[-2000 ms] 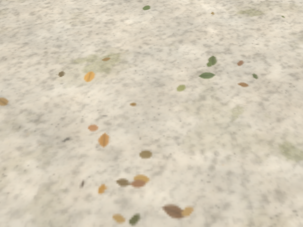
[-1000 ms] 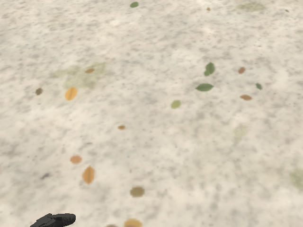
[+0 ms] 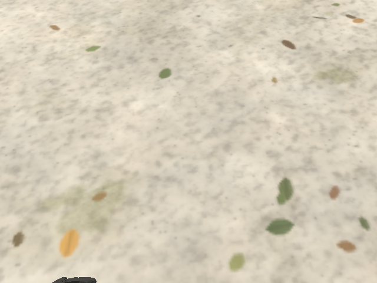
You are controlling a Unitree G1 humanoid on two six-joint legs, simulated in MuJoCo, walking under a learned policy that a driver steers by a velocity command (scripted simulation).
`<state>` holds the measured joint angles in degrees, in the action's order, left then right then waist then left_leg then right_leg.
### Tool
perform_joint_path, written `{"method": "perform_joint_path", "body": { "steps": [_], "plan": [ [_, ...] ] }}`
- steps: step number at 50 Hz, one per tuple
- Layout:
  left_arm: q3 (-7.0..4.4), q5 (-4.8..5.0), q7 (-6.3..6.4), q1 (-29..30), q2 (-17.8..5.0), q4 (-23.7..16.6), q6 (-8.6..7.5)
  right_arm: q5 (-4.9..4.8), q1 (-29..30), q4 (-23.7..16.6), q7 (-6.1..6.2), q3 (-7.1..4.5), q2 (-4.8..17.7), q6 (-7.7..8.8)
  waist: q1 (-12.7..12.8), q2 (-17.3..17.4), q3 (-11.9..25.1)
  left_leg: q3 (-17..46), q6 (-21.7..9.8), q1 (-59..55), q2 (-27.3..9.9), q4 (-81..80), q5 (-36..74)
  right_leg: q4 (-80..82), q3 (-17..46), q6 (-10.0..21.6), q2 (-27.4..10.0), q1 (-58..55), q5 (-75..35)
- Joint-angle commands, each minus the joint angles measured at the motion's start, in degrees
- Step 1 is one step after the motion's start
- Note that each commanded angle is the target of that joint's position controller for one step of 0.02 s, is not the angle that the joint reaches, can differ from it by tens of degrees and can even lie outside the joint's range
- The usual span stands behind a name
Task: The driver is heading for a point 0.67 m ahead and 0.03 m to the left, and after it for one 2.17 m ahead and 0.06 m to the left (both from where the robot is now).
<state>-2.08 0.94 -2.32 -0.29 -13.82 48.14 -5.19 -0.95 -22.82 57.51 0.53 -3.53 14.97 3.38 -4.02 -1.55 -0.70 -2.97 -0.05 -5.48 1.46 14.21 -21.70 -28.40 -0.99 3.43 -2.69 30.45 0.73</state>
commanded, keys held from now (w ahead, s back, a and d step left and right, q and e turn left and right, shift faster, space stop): w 1.00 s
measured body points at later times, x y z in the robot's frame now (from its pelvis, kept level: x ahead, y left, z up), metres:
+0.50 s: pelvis +0.28 -0.01 +0.01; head +0.31 -0.01 +0.46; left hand +0.25 +0.26 -0.13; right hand +0.49 -0.24 -0.09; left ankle +0.46 +0.13 -0.70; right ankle +0.15 -0.11 -0.73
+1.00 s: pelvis +0.56 +0.02 +0.01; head +0.58 +0.02 +0.46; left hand +0.75 +0.26 -0.09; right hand +0.54 -0.25 -0.12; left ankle +0.46 +0.12 -0.73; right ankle +0.76 -0.13 -0.68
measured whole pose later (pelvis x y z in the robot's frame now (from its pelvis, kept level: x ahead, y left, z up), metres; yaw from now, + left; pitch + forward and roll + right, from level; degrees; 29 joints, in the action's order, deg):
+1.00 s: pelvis +0.56 +0.02 +0.01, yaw +0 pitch +2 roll +2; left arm -3.1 0.9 -1.0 -1.9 -14.2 51.3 -4.2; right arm -0.6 -20.9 56.8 0.2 -3.3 13.8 4.6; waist -4.0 -2.2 -0.4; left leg -3.5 -2.2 -2.0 3.2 10.9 -14.7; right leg -33.0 0.9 0.7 -5.8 36.6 -4.3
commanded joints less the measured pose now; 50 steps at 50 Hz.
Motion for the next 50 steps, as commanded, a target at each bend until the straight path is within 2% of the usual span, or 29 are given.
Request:
{"method": "perform_joint_path", "body": {
  "steps": [1, 2, 3, 4, 5, 6, 7, 9, 11, 14, 18, 21, 23, 25, 26, 27, 28, 29, 30, 31, 32, 33, 34, 35, 36, 38, 41, 45, 50],
  "plan": [
    [-4.45, -0.33, 0.49, -16.9, -12.1, 2.2, -0.73, 0.48, 1.9, -3.3, 0.45, -1.14, 7.8, -0.43, 11.5, 4.5, 10.2, 2.2, -5.9, 8.4, -11.2, 23.4, 43.6, -1.2, 1.0, 4.5, -0.5, -25.9, 1.7],
    [-5.86, -1.23, 0.84, -24.7, -17.6, 3.7, -0.37, 0.98, -4.7, -4.2, -0.15, 0.66, 2.0, 0.49, 10.2, -7.1, 19.3, -0.7, -1.6, 32.1, -3.0, 46.5, 22.9, -0.3, 24.6, 13.1, -15.2, -50.1, 8.7],
    [-4.93, -0.31, 0.75, -25.8, -14.8, 4.2, -0.07, 0.64, -4.3, -3.4, -0.41, 1.13, 1.3, 1.92, 10.7, -12.9, 23.3, 6.3, -0.9, 42.6, 2.1, 57.9, -10.7, 9.7, 42.8, 16.1, -20.0, -54.7, 16.0],
    [-3.74, 0.05, 0.79, -21.8, -11.6, 3.7, -0.25, -1.1, 0.8, -4.9, -0.75, -0.42, 7.0, 3.08, 10.6, -9.3, 15.8, 9.7, -2.4, 48.5, -1.7, 62.7, -9.4, 11.3, 37.1, 13.1, -18.2, -48.9, 20.1],
    [-3.16, -0.25, 0.95, -16.7, -9.8, 2.4, -0.33, -1.83, 5.3, -6.4, -0.67, -0.56, 7.9, 3.62, 9.3, -6.0, 9.5, 7.9, -3.3, 49.3, -4.9, 61.4, -4.2, 12.4, 29.2, 11.2, -16.3, -40.3, 17.4],
    [-2.61, -0.86, 0.77, -12.8, -8.0, 1.9, -0.51, -1.13, 7.6, -6.6, -0.29, -0.77, 7.6, 3.57, 7.6, -2.2, 4.9, 6.7, -3.3, 47.2, -7.3, 57.6, 0.6, 14.6, 23.3, 10.3, -14.2, -31.5, 12.8],
    [-2.1, -1.42, 0.66, -10.5, -6.3, 1.7, -0.89, -0.47, 7.1, -6.4, 0.05, -1.2, 7.1, 2.93, 5.4, -2.9, 3.2, 7.2, -3.3, 43.3, -9.3, 53.9, 3.6, 16.3, 19.1, 9.2, -12.2, -25.8, 8.8],
    [-1.97, -1.46, 0.45, -10.1, -5.8, 2.3, -1.16, -0.11, 4.8, -5.7, 0.15, -0.99, 4.3, 1.44, 3.4, -3.6, 2.2, 6.9, -2.7, 38.8, -10.2, 50.5, 6.0, 19.3, 14.7, 9.5, -10.5, -20.4, 5.5],
    [-2.38, -1.29, 0.91, -11.8, -7.6, 3.4, -1.44, 0.21, 6.6, -6.5, 0.32, -1.05, 3.9, 0.74, 3.1, -2.5, 0.6, 6.4, -1.5, 40.9, -10.6, 46.4, 9.6, 21.3, 11.8, 10.3, -10.2, -19.3, 1.5],
    [-2.62, -1.08, 1.98, -14.6, -8.8, 4.6, -1.09, 0.77, 12.6, -8.6, 0.22, -1.15, 3.8, 0.85, 4.4, -1.2, -1.0, 5.9, -0.1, 45.0, -10.5, 36.1, 19.0, 22.2, 8.3, 9.7, -9.3, -21.5, -2.7],
    [-2.57, -0.44, 2.59, -18.2, -9.3, 6.2, -0.66, 0.34, 20.7, -10.7, -0.65, -0.35, 2.2, 1.42, 7.0, -1.4, -2.6, 3.1, 0.0, 41.8, -7.9, 22.7, 28.5, 22.8, 3.9, 7.8, -7.3, -22.6, -1.9],
    [-2.71, -0.08, 2.67, -21.7, -9.6, 8.0, 0.03, -0.08, 25.4, -12.4, -1.51, 0.03, 2.3, 1.66, 8.6, -1.2, -4.1, 3.0, -0.6, 43.1, -6.9, 18.0, 27.7, 21.1, 4.1, 7.9, -9.4, -28.2, -1.9],
    [-2.98, 0.04, 2.85, -22.8, -10.0, 8.9, 0.74, -0.19, 27.4, -13.6, -2.24, 0.08, 2.9, 2.0, 8.5, -1.4, -4.6, 3.4, -1.7, 44.4, -6.6, 16.0, 24.4, 18.7, 4.7, 7.5, -11.5, -32.9, -4.3],
    [-3.36, 0.13, 3.1, -22.2, -10.7, 9.2, 1.36, -0.27, 26.2, -13.9, -2.77, -0.25, 4.2, 2.3, 6.9, -2.2, -3.5, 3.0, -3.2, 41.7, -5.7, 14.7, 20.0, 15.5, 5.0, 6.5, -12.8, -35.9, -10.3],
    [-3.54, 0.12, 3.16, -21.1, -11.2, 8.9, 1.61, -0.23, 23.5, -13.3, -2.81, -0.76, 5.4, 2.41, 5.0, -3.1, -1.6, 1.8, -4.1, 36.9, -4.2, 14.3, 17.9, 12.3, 4.5, 5.8, -12.6, -36.3, -18.2],
    [-3.5, 0.17, 3.18, -19.6, -11.1, 8.6, 1.93, -0.06, 17.3, -11.6, -2.66, -1.73, 7.0, 2.45, 1.4, -3.2, 2.1, 0.0, -5.3, 27.9, -2.2, 13.2, 18.1, 5.2, 2.9, 4.7, -10.9, -35.3, -27.3],
    [-2.84, -0.18, 3.19, -19.4, -9.5, 8.0, 2.1, 0.19, 7.3, -8.5, -2.2, -3.2, 9.9, 2.38, -2.6, -1.8, 8.6, 0.9, -7.3, 12.9, -3.0, 14.3, 19.6, -6.7, 0.6, 3.0, -7.6, -29.4, -26.9],
    [-1.28, -1.03, 2.82, -24.1, -4.8, 6.7, 1.49, 1.36, -1.3, -6.9, -1.73, -4.51, 15.3, 2.23, -2.5, 7.7, 18.1, 20.8, -14.3, -10.4, -17.1, 15.1, 17.0, -28.3, -2.2, -0.3, -1.2, -9.4, -7.5],
    [-0.02, -0.94, 2.34, -26.7, -1.3, 7.6, 0.09, 0.65, -3.4, -6.0, -2.03, -4.03, 14.5, 1.95, -1.7, 17.1, 23.6, 42.5, -19.5, -19.3, -24.4, 6.0, 7.8, -41.3, 3.4, -1.9, 6.5, 4.8, 32.3],
    [-1.7, 0.84, 1.95, -21.2, -7.7, 6.7, -1.04, 0.18, -0.8, -6.3, -1.96, -2.64, 10.1, 2.06, -2.5, 12.4, 17.6, 39.4, -16.6, -15.1, -22.4, 3.7, 2.0, -47.0, 7.9, -0.6, 2.9, 11.1, 32.1],
    [-2.07, 1.76, 1.9, -16.5, -9.2, 5.2, -1.72, 0.2, 4.5, -7.5, -1.77, -2.07, 8.5, 2.16, -1.3, 9.8, 10.0, 31.5, -14.5, -6.6, -20.7, 2.3, 4.6, -46.3, 6.1, 0.2, -0.2, 13.3, 26.5],
    [-2.23, 1.3, 2.28, -14.1, -9.0, 5.0, -1.82, 0.73, 8.6, -8.3, -1.8, -1.57, 7.0, 2.23, 0.3, 5.8, 5.9, 25.7, -13.6, 1.8, -18.7, 0.3, 9.3, -43.4, 4.8, 0.2, -2.7, 11.2, 21.3],
    [-2.59, 0.65, 2.55, -14.1, -8.3, 5.1, -1.34, 1.34, 11.0, -8.6, -1.97, -1.1, 5.4, 2.41, 2.2, 5.4, 3.2, 21.2, -12.8, 8.3, -16.7, -1.7, 13.4, -40.2, 4.8, 0.0, -4.6, 8.0, 17.9],
    [-2.59, 0.42, 2.59, -15.5, -6.9, 5.5, -0.56, 1.75, 11.8, -8.4, -2.15, -0.79, 4.4, 2.54, 3.9, 6.4, 2.8, 18.6, -12.5, 12.1, -15.4, -3.4, 15.0, -38.3, 5.1, -0.2, -5.6, 4.6, 15.9],
    [-2.47, 0.32, 2.67, -16.4, -5.5, 5.8, 0.14, 1.57, 11.7, -8.1, -2.23, -0.78, 4.4, 2.68, 4.6, 6.5, 2.5, 16.9, -12.8, 13.9, -14.8, -4.9, 16.1, -36.7, 4.9, -0.5, -5.9, 3.1, 15.2],
    [-2.47, -0.02, 2.92, -15.0, -4.7, 5.2, 1.02, 1.28, 10.2, -7.2, -1.85, -1.12, 6.0, 2.99, 5.1, 5.8, 0.8, 13.8, -13.5, 15.8, -14.5, -6.9, 19.3, -32.8, 4.3, -1.6, -6.4, 4.7, 12.3],
    [-2.63, -0.75, 2.89, -9.0, -4.9, 3.1, 1.07, 1.18, 7.2, -5.8, -0.83, -1.42, 7.3, 2.73, 3.9, 4.5, -1.0, 10.8, -13.2, 14.1, -14.0, -8.1, 22.6, -23.1, 4.0, -3.2, -6.4, 9.4, 3.3],
    [-1.9, -0.42, 2.06, -1.2, -3.4, 0.9, 0.46, 0.6, 4.0, -4.4, -0.15, -1.37, 7.7, 2.36, 1.6, 4.8, -2.5, 5.9, -11.2, 13.7, -11.7, -8.6, 22.3, -9.4, 1.4, -3.4, -3.9, 6.2, -7.0],
    [-1.39, 0.16, 0.6, 5.5, -4.0, -1.8, -0.04, 0.02, -0.5, -1.6, 0.16, -1.85, 8.4, 1.17, 0.1, 4.8, -4.5, 6.2, -10.8, 4.3, -15.4, -5.3, 23.5, -2.2, 1.7, -1.9, -2.6, 7.9, -4.1]
  ]
}}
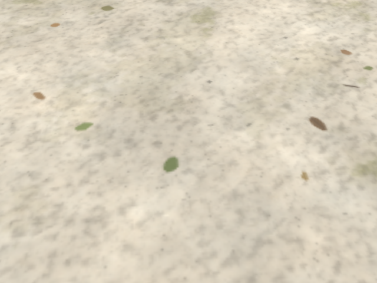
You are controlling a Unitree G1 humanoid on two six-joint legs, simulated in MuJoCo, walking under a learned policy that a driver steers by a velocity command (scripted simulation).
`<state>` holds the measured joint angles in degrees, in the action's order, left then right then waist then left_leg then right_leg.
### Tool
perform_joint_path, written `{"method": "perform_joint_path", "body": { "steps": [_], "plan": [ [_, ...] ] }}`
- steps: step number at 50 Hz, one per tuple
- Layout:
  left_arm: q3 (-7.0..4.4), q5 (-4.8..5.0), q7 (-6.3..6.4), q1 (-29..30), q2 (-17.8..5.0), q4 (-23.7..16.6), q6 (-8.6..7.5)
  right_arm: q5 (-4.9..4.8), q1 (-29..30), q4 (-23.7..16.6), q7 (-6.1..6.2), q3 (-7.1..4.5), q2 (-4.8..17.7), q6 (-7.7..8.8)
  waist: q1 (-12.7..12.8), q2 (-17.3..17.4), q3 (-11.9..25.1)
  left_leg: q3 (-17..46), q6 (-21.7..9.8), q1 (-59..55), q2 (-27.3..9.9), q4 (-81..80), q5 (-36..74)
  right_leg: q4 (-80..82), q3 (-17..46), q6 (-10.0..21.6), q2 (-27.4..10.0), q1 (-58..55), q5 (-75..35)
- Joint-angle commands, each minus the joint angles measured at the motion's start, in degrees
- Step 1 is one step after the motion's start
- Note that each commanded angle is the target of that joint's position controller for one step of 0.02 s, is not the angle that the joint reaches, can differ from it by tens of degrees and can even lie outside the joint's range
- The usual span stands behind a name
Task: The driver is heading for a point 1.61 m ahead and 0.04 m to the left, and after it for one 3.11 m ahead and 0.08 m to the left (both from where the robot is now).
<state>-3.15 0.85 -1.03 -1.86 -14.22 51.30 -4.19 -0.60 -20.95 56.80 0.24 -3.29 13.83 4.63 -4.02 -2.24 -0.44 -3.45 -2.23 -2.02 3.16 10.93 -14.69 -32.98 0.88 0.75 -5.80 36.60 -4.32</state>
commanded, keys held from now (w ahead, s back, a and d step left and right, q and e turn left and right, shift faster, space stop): w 1.00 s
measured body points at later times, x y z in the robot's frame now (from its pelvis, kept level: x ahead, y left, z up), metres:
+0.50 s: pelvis +0.28 -0.05 +0.00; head +0.30 -0.05 +0.45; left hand +0.27 +0.22 -0.13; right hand +0.46 -0.30 -0.11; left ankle +0.48 +0.13 -0.68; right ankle +0.21 -0.14 -0.74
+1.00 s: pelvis +0.57 +0.02 +0.01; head +0.59 +0.02 +0.46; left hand +0.73 +0.28 -0.11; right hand +0.57 -0.25 -0.13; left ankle +0.53 +0.10 -0.74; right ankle +0.74 -0.17 -0.67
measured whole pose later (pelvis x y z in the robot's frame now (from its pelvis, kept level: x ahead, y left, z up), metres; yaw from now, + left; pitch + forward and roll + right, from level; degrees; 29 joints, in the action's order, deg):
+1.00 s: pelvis +0.57 +0.02 +0.01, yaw +0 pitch +1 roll +1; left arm -4.4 0.5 0.3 -5.2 -15.5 52.7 -4.0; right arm 0.1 -19.6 57.1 -0.2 -3.2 13.3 5.0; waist -3.2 -2.1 -0.2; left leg -3.4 -3.8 3.3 3.7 12.3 -10.4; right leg -43.9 2.3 0.5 -8.0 39.5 -0.5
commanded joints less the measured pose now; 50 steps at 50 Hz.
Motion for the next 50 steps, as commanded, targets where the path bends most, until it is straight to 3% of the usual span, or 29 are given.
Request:
{"method": "perform_joint_path", "body": {
  "steps": [1, 3, 4, 5, 6, 7, 8, 9, 10, 11, 12, 14, 16, 19, 22, 28, 31, 32, 33, 34, 35, 36, 37, 38, 39, 41, 43, 46, 50],
  "plan": [
    [-0.41, 0.27, -1.01, 7.1, -4.1, -5.3, -1.24, -0.44, -2.3, -0.6, 0.57, -2.29, 9.8, -0.4, 0.6, 5.7, -4.6, 7.0, -8.2, -1.1, -18.1, -0.7, 18.4, 3.1, -0.1, 1.5, 0.8, 1.4, 3.1],
    [-1.08, 0.33, -1.32, 3.9, -6.0, -4.9, -1.53, -0.49, -1.0, -0.7, 0.76, -2.67, 10.6, -0.98, 3.0, 7.0, -2.5, 6.9, -7.0, -3.1, -18.7, 3.7, 27.9, 4.2, -1.4, 3.1, 2.4, -4.3, 7.6],
    [-1.94, 0.19, -1.25, -1.3, -7.4, -3.5, -1.61, -0.55, 0.4, -1.0, 0.8, -2.69, 10.7, -1.31, 6.1, 7.5, 0.7, 5.4, -6.0, -2.6, -17.3, 9.7, 37.3, 5.1, -3.3, 4.2, 4.4, -12.1, 8.2],
    [-3.44, 0.0, -0.89, -11.0, -10.2, -0.3, -1.56, -0.32, 0.6, -1.4, 0.82, -2.11, 9.2, -1.59, 10.2, 6.4, 6.6, 3.2, -4.4, 1.5, -14.1, 21.1, 40.0, 4.7, -3.6, 5.9, 5.1, -25.7, 7.3],
    [-4.6, -0.68, -0.32, -21.3, -14.7, 1.8, -1.4, 0.9, -0.8, -2.8, 0.89, -1.05, 7.1, -1.62, 12.6, -1.4, 15.4, 0.4, -2.3, 14.1, -10.0, 40.0, 22.4, 3.4, 9.9, 9.7, -6.2, -43.4, 6.9],
    [-4.93, -0.43, -0.77, -23.5, -17.0, 3.1, -1.17, 0.62, -7.7, -2.6, 0.11, 0.98, -0.5, -0.28, 8.3, -16.5, 21.5, 3.6, 1.0, 36.0, 0.8, 57.7, -16.6, 11.9, 37.4, 18.7, -16.8, -59.8, 20.0],
    [-3.27, 0.14, -0.82, -21.8, -11.4, 2.4, -1.35, -0.74, -3.1, -2.4, -0.14, -0.36, 6.0, 1.11, 10.4, -9.6, 18.4, 10.7, -0.2, 42.4, -2.0, 64.1, -18.8, 15.6, 38.7, 16.4, -15.0, -57.7, 26.7],
    [-2.6, 0.06, -0.57, -16.8, -9.2, 1.3, -1.63, -2.02, 2.4, -4.2, -0.29, -1.11, 8.6, 2.02, 9.8, -7.1, 10.8, 9.5, -1.3, 45.9, -4.8, 64.5, -13.5, 16.4, 30.2, 13.9, -13.4, -50.5, 24.2],
    [-2.14, -0.46, -0.53, -12.3, -8.2, 0.3, -1.79, -1.9, 5.2, -4.6, 0.13, -1.13, 8.4, 2.27, 8.0, -2.0, 6.8, 8.0, -1.3, 43.7, -8.0, 62.0, -7.9, 17.8, 24.1, 12.7, -11.6, -42.4, 18.0],
    [-1.73, -1.03, -0.61, -9.6, -6.6, 0.0, -1.92, -1.04, 6.5, -4.7, 0.47, -1.56, 8.1, 2.03, 6.5, -0.7, 3.7, 7.6, -1.1, 41.3, -9.7, 58.6, -4.6, 19.4, 19.5, 12.3, -9.9, -35.5, 12.7],
    [-1.28, -1.63, -0.68, -8.7, -5.3, 0.1, -2.1, -0.75, 5.3, -4.5, 0.51, -1.72, 7.3, 1.36, 4.6, -1.8, 3.3, 8.0, -1.0, 37.6, -11.2, 56.7, -2.5, 20.9, 16.4, 11.8, -8.5, -31.5, 10.0],
    [-1.25, -1.3, -0.65, -9.5, -5.4, 0.9, -2.27, -0.63, 4.1, -4.2, 0.56, -1.58, 5.0, 0.13, 3.4, -2.1, 2.4, 7.5, -0.5, 35.6, -12.0, 53.0, -1.4, 23.6, 13.0, 12.4, -7.6, -28.1, 7.8],
    [-1.67, -1.12, 0.0, -11.3, -7.4, 1.7, -2.39, -0.19, 7.1, -5.3, 0.71, -1.65, 4.8, -0.49, 3.5, -1.1, 0.4, 7.0, 0.7, 38.5, -12.4, 48.2, 2.5, 25.7, 10.6, 13.1, -7.6, -27.3, 5.5],
    [-1.78, -0.97, 0.98, -13.7, -8.2, 2.6, -1.93, 0.3, 12.7, -7.1, 0.51, -1.68, 4.6, -0.46, 4.7, -0.4, -1.2, 6.4, 2.1, 42.1, -12.2, 38.4, 11.9, 26.7, 7.0, 12.1, -6.5, -29.0, 2.8],
    [-1.65, -0.55, 1.34, -16.0, -8.3, 3.5, -1.64, 0.05, 18.4, -8.4, -0.13, -1.12, 3.5, -0.06, 6.4, -0.9, -2.5, 4.3, 2.1, 39.6, -10.3, 28.4, 19.7, 27.2, 3.0, 10.5, -4.4, -29.0, 2.5],
    [-2.08, 0.04, 1.63, -21.6, -9.1, 6.5, -0.2, -0.63, 26.9, -11.7, -1.97, -0.37, 3.9, 0.64, 8.5, -1.0, -5.0, 3.7, 0.4, 41.0, -8.3, 19.5, 17.0, 23.3, 2.8, 10.0, -8.3, -39.3, 0.2],
    [-2.67, 0.18, 1.95, -19.6, -10.5, 6.3, 0.62, -0.67, 22.4, -11.2, -2.52, -1.29, 6.5, 1.06, 4.7, -2.8, -1.7, 1.9, -2.0, 32.7, -5.7, 17.7, 10.8, 16.6, 2.4, 8.3, -9.4, -42.5, -14.7],
    [-2.59, 0.27, 1.98, -18.2, -10.3, 6.0, 0.92, -0.45, 15.8, -9.3, -2.36, -2.31, 8.2, 1.09, 1.0, -2.9, 2.2, 0.2, -3.3, 23.2, -3.7, 16.6, 11.2, 9.2, 0.6, 7.2, -7.6, -41.3, -23.4],
    [-1.92, -0.08, 2.0, -17.9, -8.7, 5.4, 1.08, -0.14, 5.6, -6.1, -1.91, -3.75, 11.2, 1.02, -3.1, -1.4, 8.8, 1.8, -5.3, 7.8, -5.0, 18.1, 12.6, -3.0, -1.6, 5.4, -4.4, -34.7, -21.6],
    [-0.33, -0.96, 1.6, -23.0, -3.7, 4.1, 0.45, 1.02, -3.1, -4.5, -1.44, -5.07, 16.7, 0.84, -2.6, 9.1, 18.4, 22.9, -12.7, -15.6, -19.7, 18.3, 9.3, -25.1, -4.2, 1.9, 2.5, -14.1, -0.4],
    [0.73, -0.72, 1.11, -24.9, -0.9, 4.9, -0.98, 0.35, -4.8, -3.7, -1.75, -4.35, 15.3, 0.61, -1.9, 17.3, 23.6, 43.9, -17.5, -23.0, -26.2, 8.7, 0.3, -37.3, 2.1, 0.7, 9.6, -1.2, 37.8],
    [-0.89, 1.02, 0.75, -19.2, -7.0, 3.9, -2.07, -0.22, -1.5, -4.2, -1.7, -3.04, 11.2, 0.76, -2.4, 12.9, 16.7, 39.7, -14.4, -18.1, -24.0, 6.7, -5.6, -42.8, 5.9, 1.9, 5.8, 5.3, 37.0],
    [-1.22, 1.82, 0.76, -14.6, -8.3, 2.5, -2.7, -0.2, 3.9, -5.4, -1.54, -2.45, 9.4, 0.9, -1.3, 10.2, 9.4, 31.9, -12.2, -9.4, -22.2, 5.3, -3.5, -41.9, 4.1, 2.8, 2.7, 7.2, 31.3],
    [-1.44, 1.4, 1.18, -12.4, -8.2, 2.3, -2.73, 0.37, 7.9, -6.1, -1.59, -1.88, 7.7, 0.99, 0.4, 6.5, 5.2, 25.9, -11.2, -0.8, -20.1, 3.3, 0.9, -38.9, 2.8, 2.8, 0.2, 4.9, 26.1],
    [-1.83, 0.78, 1.5, -12.5, -7.5, 2.4, -2.19, 1.05, 10.2, -6.4, -1.77, -1.39, 6.1, 1.19, 2.4, 6.3, 2.6, 21.4, -10.4, 5.8, -18.1, 1.3, 4.9, -35.6, 2.9, 2.6, -1.6, 1.6, 22.7],
    [-1.72, 0.44, 1.65, -14.9, -4.7, 3.1, -0.73, 1.25, 10.6, -5.9, -1.99, -1.07, 5.2, 1.45, 4.7, 7.4, 2.1, 17.2, -10.4, 11.3, -16.4, -1.7, 7.6, -32.0, 2.9, 2.2, -2.9, -3.3, 20.2],
    [-1.78, 0.12, 1.86, -13.3, -4.2, 2.4, 0.06, 1.01, 8.9, -5.0, -1.52, -1.4, 6.9, 1.71, 5.0, 6.6, 0.4, 14.4, -11.2, 12.9, -16.1, -3.7, 10.8, -28.0, 2.4, 1.2, -3.4, -1.5, 17.0],
    [-1.97, -0.6, 1.8, -7.2, -4.4, 0.2, 0.07, 0.89, 5.8, -3.8, -0.43, -1.64, 8.3, 1.48, 3.8, 5.3, -1.3, 11.5, -10.8, 10.8, -15.6, -4.8, 14.9, -18.3, 2.1, -0.4, -3.4, 3.4, 7.8],
    [-1.22, -0.3, 0.9, 0.5, -2.9, -2.0, -0.5, 0.32, 2.4, -2.4, 0.2, -1.5, 8.6, 1.14, 1.5, 5.5, -2.8, 6.6, -8.9, 10.0, -13.3, -5.3, 15.5, -5.1, -0.4, -0.6, -0.9, 0.6, -2.4]
  ]
}}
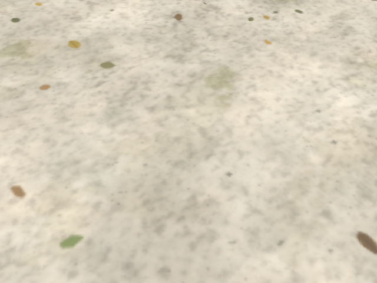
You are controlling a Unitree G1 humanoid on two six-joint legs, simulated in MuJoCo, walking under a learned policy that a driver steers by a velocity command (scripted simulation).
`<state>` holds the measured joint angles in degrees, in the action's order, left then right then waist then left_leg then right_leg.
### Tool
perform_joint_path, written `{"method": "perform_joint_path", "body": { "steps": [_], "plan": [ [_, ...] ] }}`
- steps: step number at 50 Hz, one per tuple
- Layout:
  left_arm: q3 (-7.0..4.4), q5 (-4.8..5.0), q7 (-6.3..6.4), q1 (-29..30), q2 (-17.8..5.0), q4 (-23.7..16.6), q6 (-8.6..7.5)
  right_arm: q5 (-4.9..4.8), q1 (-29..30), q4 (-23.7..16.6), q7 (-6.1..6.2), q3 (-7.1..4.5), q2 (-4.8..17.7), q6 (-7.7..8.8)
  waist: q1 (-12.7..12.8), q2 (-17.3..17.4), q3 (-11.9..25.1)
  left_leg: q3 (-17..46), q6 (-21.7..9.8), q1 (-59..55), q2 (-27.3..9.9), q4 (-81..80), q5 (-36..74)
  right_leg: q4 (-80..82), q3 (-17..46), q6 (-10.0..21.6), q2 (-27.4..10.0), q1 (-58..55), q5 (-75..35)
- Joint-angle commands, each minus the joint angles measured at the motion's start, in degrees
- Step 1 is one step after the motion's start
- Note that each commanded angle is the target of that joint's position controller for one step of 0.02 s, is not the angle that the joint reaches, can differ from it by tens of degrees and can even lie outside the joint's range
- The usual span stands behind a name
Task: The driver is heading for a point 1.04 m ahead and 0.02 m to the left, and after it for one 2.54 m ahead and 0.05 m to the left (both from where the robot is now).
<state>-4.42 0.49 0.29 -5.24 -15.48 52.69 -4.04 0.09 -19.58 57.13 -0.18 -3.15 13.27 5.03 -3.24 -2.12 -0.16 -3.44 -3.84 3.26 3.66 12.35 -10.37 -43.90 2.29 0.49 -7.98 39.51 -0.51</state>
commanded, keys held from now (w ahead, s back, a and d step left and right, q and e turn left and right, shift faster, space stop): w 0.42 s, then no key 0.58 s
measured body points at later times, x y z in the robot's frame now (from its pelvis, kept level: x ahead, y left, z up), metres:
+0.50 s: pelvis +0.29 -0.07 +0.00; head +0.31 -0.07 +0.45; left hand +0.30 +0.20 -0.14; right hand +0.43 -0.34 -0.12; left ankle +0.41 +0.11 -0.68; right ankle +0.28 -0.15 -0.75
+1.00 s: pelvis +0.44 -0.03 -0.02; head +0.46 -0.03 +0.43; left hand +0.51 +0.24 -0.16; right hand +0.55 -0.27 -0.16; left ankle +0.52 +0.07 -0.75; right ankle +0.45 -0.17 -0.75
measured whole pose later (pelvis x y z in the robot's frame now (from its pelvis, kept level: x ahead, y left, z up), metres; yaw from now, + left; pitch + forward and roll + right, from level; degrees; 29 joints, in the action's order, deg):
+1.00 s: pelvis +0.44 -0.03 -0.02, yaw -1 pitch +0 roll +1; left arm -2.7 -1.0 2.3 -10.5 -13.9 59.2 1.3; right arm 0.5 -6.2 56.5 0.8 -1.7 11.7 0.8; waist 0.6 -0.9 -1.1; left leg -3.3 -2.4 20.3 2.0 27.1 -7.3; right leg -32.4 1.2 -1.3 -3.6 16.2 16.3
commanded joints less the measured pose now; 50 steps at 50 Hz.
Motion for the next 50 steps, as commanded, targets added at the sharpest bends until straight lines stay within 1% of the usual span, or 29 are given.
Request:
{"method": "perform_joint_path", "body": {
  "steps": [1, 4, 7, 9, 10, 11, 12, 13, 14, 15, 16, 18, 21, 23, 25, 28, 32, 34, 35, 36, 37, 38, 39, 40, 43, 45, 47, 49, 50],
  "plan": [
    [0.27, 0.21, -0.65, 5.8, -1.5, -3.9, -0.7, -0.53, -0.2, -2.2, 0.68, -1.66, 9.3, 0.64, 0.1, 5.2, -3.5, 6.4, -7.2, 3.7, -14.0, -6.6, 10.6, 7.9, -2.2, -0.3, 1.8, -2.7, -6.9],
    [0.71, 0.56, -1.58, 10.1, -1.7, -5.7, -1.0, -0.8, -3.4, -0.5, 0.78, -1.87, 9.6, -0.16, -1.2, 5.1, -5.0, 6.4, -7.3, -2.6, -16.3, -4.6, 11.8, 12.2, -2.2, 0.4, 2.6, -0.8, -4.9],
    [0.59, 0.75, -2.57, 10.8, -3.0, -6.9, -1.54, -1.03, -3.8, 0.3, 1.12, -2.43, 10.4, -1.13, 0.1, 5.9, -4.7, 7.1, -6.3, -8.4, -19.0, -0.5, 18.1, 14.8, -2.1, 2.4, 3.5, -1.6, 1.1],
    [-0.55, 0.64, -2.65, 4.6, -5.6, -5.6, -1.77, -1.12, -1.7, -0.2, 1.25, -2.76, 11.3, -1.67, 4.1, 7.6, -0.5, 6.0, -4.9, -9.1, -18.4, 6.8, 34.0, 15.7, -4.7, 4.3, 6.5, -12.1, 4.6],
    [-1.92, 0.45, -2.37, -4.4, -7.9, -2.7, -1.75, -1.08, -0.8, -0.5, 1.24, -2.35, 10.3, -1.98, 8.4, 6.9, 4.7, 3.8, -3.4, -6.4, -15.5, 16.9, 39.5, 16.4, -5.9, 5.9, 8.1, -24.3, 3.5],
    [-3.17, -0.28, -1.86, -15.2, -11.8, -0.1, -1.68, -0.31, -1.2, -1.7, 1.26, -1.45, 8.6, -2.03, 11.8, 2.4, 13.0, 1.5, -1.5, 5.0, -12.3, 33.4, 27.4, 14.0, 3.3, 9.3, -0.1, -42.7, 2.1],
    [-4.17, -0.21, -1.85, -20.4, -16.3, 1.5, -1.3, 0.02, -8.3, -2.1, 0.46, 0.77, 1.0, -0.74, 8.6, -12.5, 21.0, 1.5, 2.8, 28.9, -1.1, 55.2, -7.8, 19.5, 30.9, 19.1, -13.6, -63.3, 13.2],
    [-2.46, 0.3, -1.84, -19.9, -10.9, 1.3, -1.2, -1.04, -5.1, -1.6, 0.12, -0.06, 5.1, 0.78, 10.2, -10.2, 21.7, 9.8, 2.0, 36.0, -1.5, 63.0, -22.5, 25.9, 38.8, 18.5, -13.9, -63.7, 19.4],
    [-1.64, 0.41, -1.6, -14.5, -8.5, 0.3, -1.41, -2.64, 0.5, -3.5, -0.11, -1.1, 8.9, 1.8, 9.6, -8.0, 12.9, 9.7, 0.9, 40.8, -4.8, 65.0, -19.2, 26.8, 30.5, 15.7, -12.2, -56.5, 18.8],
    [-1.07, -0.02, -1.49, -9.9, -6.9, -1.0, -1.56, -2.83, 4.1, -4.2, 0.19, -1.12, 9.1, 2.16, 8.0, -3.2, 8.1, 8.0, 0.5, 39.6, -8.0, 62.7, -13.8, 28.1, 23.4, 14.1, -10.1, -48.0, 14.4],
    [-0.55, -0.62, -1.65, -6.6, -5.2, -1.3, -1.74, -2.03, 5.8, -4.4, 0.58, -1.51, 8.7, 1.95, 6.3, -0.9, 4.1, 7.2, 0.7, 37.2, -9.9, 58.7, -10.2, 30.0, 18.3, 13.4, -8.2, -39.8, 9.3],
    [0.07, -1.25, -1.94, -5.1, -3.3, -1.0, -2.11, -1.4, 3.4, -3.8, 0.82, -1.72, 6.6, 0.44, 3.2, -2.4, 2.6, 7.7, 0.8, 30.8, -12.0, 54.2, -6.9, 33.2, 13.1, 12.6, -5.8, -32.1, 5.8],
    [-0.47, -0.8, -1.29, -7.3, -5.9, 0.1, -2.38, -0.89, 5.5, -4.7, 1.07, -1.64, 5.1, -0.85, 2.5, -1.4, 0.1, 6.8, 2.3, 32.6, -12.9, 47.2, -2.8, 36.7, 9.0, 13.7, -5.6, -28.9, 3.0],
    [-0.52, -1.07, -0.57, -8.1, -6.8, 0.6, -2.13, -0.19, 9.0, -5.9, 1.17, -1.7, 5.2, -0.95, 2.6, -0.6, -1.4, 6.0, 3.8, 33.8, -12.3, 40.0, 2.6, 35.9, 5.0, 13.1, -4.7, -28.8, -10.5],
    [-0.25, -1.04, -0.1, -8.2, -6.4, 1.0, -1.6, 0.05, 11.5, -6.5, 0.8, -1.12, 3.7, -0.73, 2.9, -1.2, -1.0, 4.0, 4.1, 29.2, -10.4, 30.8, 9.3, 34.0, -1.2, 10.9, -1.4, -27.1, -20.3],
    [-0.12, -0.71, 0.21, -11.6, -7.0, 2.7, -0.96, -0.25, 16.4, -7.4, 0.18, -0.63, 3.4, -0.7, 5.2, -1.8, 0.3, 2.4, 3.9, 24.0, -7.4, 22.8, 17.3, 32.2, -3.1, 9.7, -0.7, -28.9, -20.3],
    [-0.23, -0.04, 0.63, -11.0, -7.4, 4.0, 0.37, 0.14, 17.1, -7.9, -0.58, -1.04, 6.2, -0.45, 4.0, -2.8, 1.2, 4.2, 1.7, 22.3, -6.5, 17.2, 12.7, 25.7, -0.2, 8.3, -3.7, -36.0, -19.8],
    [-0.14, 0.04, 0.85, -10.5, -7.0, 4.1, 0.86, 0.93, 10.2, -5.3, -0.43, -2.18, 9.0, -0.01, 0.7, -0.7, 4.3, 3.3, -0.2, 12.2, -5.2, 11.3, 21.2, 16.7, -1.0, 5.4, -0.4, -36.3, -19.7],
    [0.39, -1.08, 0.87, -12.7, -5.5, 3.7, 0.72, 1.68, 5.9, -4.4, -0.06, -2.88, 12.5, 0.1, 0.6, 4.2, 9.7, 9.0, -2.4, 1.1, -11.8, 14.4, 45.3, 7.2, -3.3, 2.8, 3.4, -31.4, -8.6],
    [2.28, -1.5, 0.49, -22.1, 0.9, 5.7, 0.47, 2.12, 4.4, -3.9, 0.23, -2.33, 12.5, -0.57, 4.0, 15.2, 17.7, 21.3, -12.5, -15.4, -23.7, 17.5, 57.7, -7.6, -3.7, -0.9, 8.6, -18.4, 21.5],
    [2.06, -0.62, 0.36, -20.8, -1.0, 6.3, 0.98, 0.87, 3.7, -3.5, -0.06, -1.02, 7.4, -1.3, 2.1, 15.3, 20.9, 26.6, -15.6, -13.9, -25.8, 14.3, 49.9, -15.2, 0.2, -2.7, 9.2, -16.1, 40.9],
    [1.08, 0.51, 0.43, -17.1, -4.7, 5.2, 1.7, 0.23, 6.4, -3.8, -0.38, -0.59, 7.1, -1.51, 2.2, 11.9, 16.7, 25.0, -13.8, -8.0, -23.6, 11.5, 35.1, -18.3, 2.1, -2.7, 7.4, -13.5, 41.8],
    [0.8, 0.87, 1.08, -13.5, -5.1, 4.6, 2.69, 0.45, 10.1, -4.5, -0.26, -0.46, 7.1, -1.73, 2.9, 8.5, 12.1, 23.3, -11.5, -2.1, -21.8, 9.1, 23.3, -18.3, 1.6, -2.8, 5.9, -12.0, 39.1],
    [0.53, 0.47, 1.71, -11.3, -5.1, 4.4, 3.72, 0.69, 13.7, -5.3, -0.04, -0.16, 6.8, -1.9, 3.5, 7.2, 7.9, 21.3, -10.1, 4.6, -20.4, 6.4, 15.0, -15.7, 1.1, -3.1, 4.8, -12.1, 36.5],
    [0.66, -0.29, 2.81, -12.1, -2.9, 5.1, 5.4, 1.68, 18.6, -5.9, 0.71, -0.21, 6.9, -2.79, 5.9, 10.5, 5.2, 16.1, -7.4, 16.2, -16.1, 1.6, 1.5, -4.4, -0.5, -3.2, 4.2, -21.4, 29.3],
    [0.86, -0.48, 2.75, -12.8, -1.9, 6.2, 5.38, 1.34, 18.4, -5.4, 1.06, -0.16, 6.6, -3.13, 6.2, 10.0, 6.3, 13.6, -6.9, 17.9, -14.8, 1.2, -1.9, 3.1, -1.9, -2.5, 5.0, -26.8, 21.8],
    [0.94, -1.11, 2.18, -13.6, -1.5, 7.3, 5.36, 0.24, 18.4, -4.8, 1.31, -0.08, 6.6, -3.54, 7.1, 9.0, 6.0, 11.7, -5.1, 20.1, -13.3, 1.4, -10.8, 11.7, -3.7, -1.3, 6.1, -32.5, 12.5],
    [0.96, -2.35, 1.88, -11.4, -3.2, 6.4, 5.46, 0.06, 15.7, -3.4, 1.24, 0.38, 5.3, -3.76, 6.0, 6.0, 2.2, 10.4, -0.5, 21.9, -10.8, 1.9, -20.1, 18.3, -0.9, 0.9, 3.4, -32.6, 11.2],
    [0.51, -1.77, 2.06, -10.0, -6.2, 5.9, 5.36, 0.38, 14.6, -3.4, 1.24, 0.07, 5.8, -3.9, 3.8, 2.3, -0.4, 8.0, 1.3, 20.2, -8.2, 3.2, -19.2, 19.6, 0.2, 2.2, 2.1, -27.3, 18.5]
  ]
}}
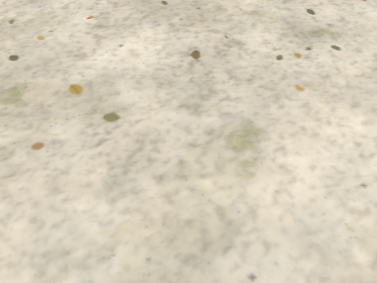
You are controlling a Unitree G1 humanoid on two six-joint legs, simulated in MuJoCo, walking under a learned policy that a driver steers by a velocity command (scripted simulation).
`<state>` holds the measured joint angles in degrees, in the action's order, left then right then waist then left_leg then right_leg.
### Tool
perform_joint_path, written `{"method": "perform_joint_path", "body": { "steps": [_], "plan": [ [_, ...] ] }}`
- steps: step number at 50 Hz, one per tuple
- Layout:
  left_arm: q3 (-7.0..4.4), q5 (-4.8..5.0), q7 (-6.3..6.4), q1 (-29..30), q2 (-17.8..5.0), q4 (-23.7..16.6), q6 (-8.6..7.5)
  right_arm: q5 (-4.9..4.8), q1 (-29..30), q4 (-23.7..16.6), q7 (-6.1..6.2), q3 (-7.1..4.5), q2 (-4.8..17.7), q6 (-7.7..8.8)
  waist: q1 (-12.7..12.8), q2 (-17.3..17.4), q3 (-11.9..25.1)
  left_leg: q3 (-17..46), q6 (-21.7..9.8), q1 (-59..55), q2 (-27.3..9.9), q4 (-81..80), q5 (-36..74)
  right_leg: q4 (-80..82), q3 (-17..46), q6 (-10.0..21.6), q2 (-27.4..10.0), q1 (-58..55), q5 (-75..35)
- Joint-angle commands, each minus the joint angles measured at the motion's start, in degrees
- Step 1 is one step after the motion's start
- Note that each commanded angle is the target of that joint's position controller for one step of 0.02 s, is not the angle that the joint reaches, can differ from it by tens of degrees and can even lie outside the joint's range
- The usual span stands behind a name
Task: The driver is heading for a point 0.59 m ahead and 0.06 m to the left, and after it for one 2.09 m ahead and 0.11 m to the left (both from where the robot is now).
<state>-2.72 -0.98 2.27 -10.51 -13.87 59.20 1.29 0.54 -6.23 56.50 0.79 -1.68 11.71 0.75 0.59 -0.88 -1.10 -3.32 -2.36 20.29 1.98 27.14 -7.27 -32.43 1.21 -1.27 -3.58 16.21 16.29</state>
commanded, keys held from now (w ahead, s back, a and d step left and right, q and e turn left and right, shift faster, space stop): no key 0.14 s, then w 0.68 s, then w+q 0.18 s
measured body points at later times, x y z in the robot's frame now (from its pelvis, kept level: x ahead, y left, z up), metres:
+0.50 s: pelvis +0.13 +0.01 +0.01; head +0.13 +0.02 +0.46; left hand +0.17 +0.28 -0.14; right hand +0.15 -0.26 -0.13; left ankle +0.09 +0.10 -0.73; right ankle +0.05 -0.13 -0.65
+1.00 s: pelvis +0.39 -0.06 +0.00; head +0.41 -0.06 +0.45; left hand +0.48 +0.21 -0.12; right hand +0.42 -0.32 -0.14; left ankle +0.30 +0.09 -0.63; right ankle +0.45 -0.14 -0.73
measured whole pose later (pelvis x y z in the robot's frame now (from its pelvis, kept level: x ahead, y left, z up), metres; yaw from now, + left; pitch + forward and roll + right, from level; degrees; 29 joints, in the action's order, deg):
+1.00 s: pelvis +0.39 -0.06 +0.00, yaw +3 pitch +0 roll -1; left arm -3.7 -0.2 -1.8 -7.9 -13.3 55.4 -6.1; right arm -2.2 -16.6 58.2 0.9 -3.8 14.4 4.5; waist -0.4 1.9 -2.6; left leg 2.8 -3.7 24.3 -3.6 68.8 -19.3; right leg -25.9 -6.6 3.7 1.4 17.6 8.7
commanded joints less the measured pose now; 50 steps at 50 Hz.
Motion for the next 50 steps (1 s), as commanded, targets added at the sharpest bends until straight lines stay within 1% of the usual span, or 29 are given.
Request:
{"method": "perform_joint_path", "body": {
  "steps": [1, 3, 7, 10, 12, 14, 15, 17, 18, 19, 20, 21, 22, 23, 25, 27, 32, 35, 38, 40, 41, 42, 43, 44, 45, 46, 47, 48, 50],
  "plan": [
    [-1.32, 0.32, -0.05, -3.8, -7.8, 0.0, -0.44, 0.11, 1.4, -2.9, 0.54, -1.41, 7.0, 0.23, -0.6, -2.9, -1.1, 5.3, 0.8, -2.3, -4.4, -9.0, -17.3, 10.1, 1.8, 4.4, -1.7, 3.2, 9.8],
    [-0.72, 0.12, -0.14, -1.8, -5.5, 0.1, -1.75, 0.11, 0.6, -2.3, 0.87, -1.35, 6.5, 0.2, -1.4, -5.1, -1.1, 4.5, 0.3, -8.5, -4.1, -5.0, -9.1, 13.0, 2.1, 2.7, -1.7, 6.7, 8.7],
    [-0.54, 0.67, -0.29, -3.2, -5.1, 0.9, -3.1, -0.02, -0.9, -0.6, 0.68, -1.44, 6.5, 0.24, -0.9, -2.3, 1.1, 4.0, -0.8, -9.6, -4.2, -2.8, 0.8, 10.8, 1.2, 1.8, -0.9, 1.7, -1.7],
    [-1.15, 1.4, -0.02, -5.8, -6.8, 1.6, -2.62, -0.84, -0.9, 0.2, 0.62, -1.74, 6.7, 0.0, 0.1, -3.1, 0.5, 0.9, -1.1, -6.3, -1.4, 1.0, -15.7, 11.8, 2.3, 4.7, -1.0, 0.9, 13.4],
    [-1.64, 1.87, 0.06, -7.7, -8.0, 1.3, -2.94, -1.09, 0.6, -0.3, 0.4, -1.89, 6.5, 0.71, 1.2, -4.7, -3.3, -0.2, -1.2, 1.2, -0.3, 5.3, -20.9, 14.9, 8.5, 8.1, -5.0, -0.5, 22.0],
    [-2.43, 2.5, 0.0, -10.3, -10.2, 1.9, -4.1, -1.53, 1.9, -1.1, -0.32, -1.8, 5.2, 2.37, 1.8, -8.4, -6.2, -0.8, -1.7, 8.7, -0.7, 11.5, -15.5, 18.4, 18.6, 12.4, -12.6, -5.6, 21.8],
    [-2.51, 2.61, -0.05, -10.4, -9.8, 1.9, -4.71, -1.61, 2.3, -1.4, -0.72, -1.81, 5.1, 3.18, 1.6, -8.7, -6.8, 0.2, -2.4, 10.1, -2.0, 12.3, -14.6, 17.9, 20.5, 13.5, -14.5, -6.8, 17.0],
    [-2.37, 2.74, -0.45, -8.0, -8.6, 1.1, -5.37, -1.99, -1.1, -0.4, -1.33, -2.09, 5.1, 4.27, -1.1, -7.8, -5.5, 0.1, -3.4, 4.9, -2.4, 7.5, -13.4, 14.5, 17.0, 12.1, -13.4, -6.3, 6.8],
    [-2.32, 2.8, -0.71, -5.1, -8.3, 0.1, -5.32, -2.25, -6.0, 1.5, -1.38, -2.57, 5.8, 4.41, -3.6, -6.7, -4.1, 0.1, -3.9, -4.3, -1.7, 3.2, -11.1, 11.9, 12.8, 10.1, -10.7, -1.7, 3.5],
    [-2.14, 2.65, -0.85, -1.3, -7.8, -1.7, -5.52, -2.11, -11.9, 3.4, -1.17, -3.62, 8.4, 4.41, -6.4, -2.8, -2.5, 4.8, -5.1, -14.3, -3.7, -0.8, -9.1, 4.1, 6.9, 7.4, -6.3, 4.8, -4.7],
    [-1.24, 2.24, -0.88, -0.1, -3.9, -4.0, -6.31, -2.3, -18.6, 5.3, -1.07, -5.53, 14.8, 4.43, -7.6, 12.6, 0.0, 22.5, -10.3, -25.4, -13.0, -8.3, -10.6, -14.9, -4.2, 2.4, 3.0, 16.5, -5.1],
    [-1.1, 1.75, -0.78, 0.8, -3.6, -5.0, -7.23, -1.78, -24.3, 6.3, -1.71, -5.03, 14.6, 4.79, -9.3, 18.0, 3.3, 40.9, -15.7, -33.1, -22.4, -14.9, -7.0, -30.1, -1.1, 1.2, 6.0, 26.7, 14.2],
    [-1.78, 2.95, -1.31, 0.9, -5.3, -4.9, -7.77, -1.05, -20.9, 5.6, -1.63, -3.45, 10.7, 5.32, -6.3, 10.9, 1.1, 38.4, -14.9, -32.4, -23.6, -13.0, -5.2, -38.2, 3.2, 2.8, 2.4, 31.9, 14.5],
    [-1.69, 3.63, -1.88, 0.5, -4.9, -4.4, -8.02, -0.86, -17.2, 4.2, -1.72, -2.77, 8.8, 5.63, -4.7, 7.6, 0.1, 32.1, -13.0, -30.1, -21.5, -12.5, -2.9, -40.2, 3.4, 4.4, 0.1, 32.8, 9.7],
    [-2.21, 3.1, -2.13, 1.7, -4.9, -4.2, -7.94, -0.81, -13.9, 2.9, -1.94, -1.83, 7.4, 5.64, -2.9, 4.0, -2.0, 22.0, -10.1, -25.6, -18.1, -14.3, 3.7, -35.1, 2.0, 5.4, -3.4, 32.1, 1.0],
    [-2.34, 2.62, -2.46, 2.0, -3.7, -4.5, -7.26, -0.51, -15.2, 3.2, -1.53, -1.26, 6.6, 4.94, -2.3, 5.6, -1.8, 16.0, -8.8, -22.4, -15.6, -16.2, 8.8, -29.4, 0.2, 4.4, -3.9, 28.0, -2.8],
    [-0.94, 2.16, -2.95, 12.9, -0.9, -8.8, -6.57, -0.45, -16.3, 2.8, 0.19, -1.83, 10.2, 4.27, -3.8, 4.8, -4.6, 9.0, -8.6, -16.0, -13.2, -20.4, 9.6, -8.2, -3.1, 1.6, -1.2, 22.6, -14.0],
    [-0.58, 2.58, -3.67, 17.3, -1.9, -10.5, -6.47, -1.08, -19.2, 3.8, 0.24, -2.27, 10.4, 4.31, -4.8, 5.6, -6.0, 7.5, -8.5, -16.1, -14.1, -21.6, 7.7, -2.0, -4.0, 2.1, 0.1, 19.1, -18.0],
    [-0.79, 2.76, -4.46, 18.6, -3.6, -11.9, -6.72, -1.61, -19.5, 4.4, 0.3, -2.8, 10.3, 3.91, -3.4, 5.4, -6.4, 6.9, -7.5, -22.1, -16.8, -19.2, 12.6, 1.4, -2.6, 4.5, 0.1, 19.0, -16.7],
    [-1.89, 2.62, -4.62, 14.3, -6.1, -11.4, -6.93, -1.49, -17.9, 3.9, 0.31, -3.36, 11.4, 3.43, -0.2, 6.7, -2.4, 5.6, -6.2, -24.7, -17.2, -12.8, 28.3, 1.8, -4.1, 6.3, 2.4, 11.2, -13.8],
    [-2.99, 2.51, -4.44, 7.8, -7.9, -9.6, -6.86, -1.39, -17.0, 3.6, 0.33, -3.4, 11.4, 3.02, 3.5, 7.2, 1.8, 3.9, -5.0, -24.1, -15.7, -4.9, 37.4, 1.7, -5.5, 7.6, 4.3, 2.4, -12.7],
    [-4.37, 2.51, -4.0, -2.3, -10.2, -6.7, -6.68, -1.09, -16.6, 3.0, 0.25, -2.86, 10.1, 2.69, 7.9, 6.6, 7.4, 2.8, -3.3, -17.5, -12.9, 7.4, 36.7, 1.1, -4.2, 9.2, 3.7, -12.2, -12.2],
    [-5.47, 1.44, -3.34, -11.7, -14.6, -5.0, -6.53, -0.28, -19.0, 1.6, 0.01, -1.74, 6.8, 2.72, 8.8, -1.8, 15.7, 0.8, -1.1, -0.7, -7.7, 27.7, 16.2, 1.7, 12.8, 13.6, -9.5, -31.4, -5.3],
    [-4.98, 1.08, -3.81, -13.5, -15.4, -4.5, -6.59, -1.2, -24.4, 1.9, -0.42, 0.07, 0.0, 3.97, 5.4, -15.1, 24.0, 6.6, 0.7, 13.7, 1.4, 44.4, -25.2, 12.9, 39.9, 20.2, -20.6, -41.2, 7.6],
    [-3.61, 1.67, -3.85, -10.2, -10.5, -4.9, -6.99, -2.97, -18.6, 1.3, -0.59, -1.69, 6.6, 5.07, 6.5, -9.3, 17.3, 12.2, -0.4, 19.2, -1.5, 50.7, -24.5, 16.7, 38.6, 17.0, -18.5, -35.4, 12.7],
    [-2.87, 1.81, -3.65, -4.7, -8.4, -5.9, -7.39, -3.9, -13.7, -0.6, -0.47, -2.47, 9.1, 5.64, 5.1, -7.1, 9.0, 10.4, -1.5, 21.7, -4.4, 50.7, -19.1, 17.9, 29.1, 14.3, -17.2, -26.4, 10.0],
    [-2.35, 1.35, -3.72, -0.1, -6.9, -6.6, -7.85, -3.51, -11.8, -0.9, 0.12, -2.72, 9.1, 5.63, 2.9, -2.8, 5.6, 9.5, -1.8, 18.8, -7.4, 47.9, -13.4, 19.6, 22.3, 12.8, -15.5, -17.6, 4.2],
    [-1.92, 0.73, -3.95, 2.3, -5.0, -6.6, -8.29, -2.82, -11.8, -0.6, 0.53, -3.25, 8.3, 5.02, 1.0, -2.4, 3.2, 9.5, -1.9, 15.6, -9.2, 45.1, -10.3, 21.3, 16.4, 11.7, -13.5, -11.0, -0.7],
    [-1.53, 0.04, -4.03, 3.2, -3.2, -5.7, -8.51, -2.87, -14.9, 0.1, 0.46, -3.38, 5.5, 3.23, -1.6, -4.3, 2.5, 9.9, -2.2, 10.6, -11.0, 42.2, -8.1, 24.1, 9.1, 10.8, -11.3, -5.3, -3.6]
  ]
}}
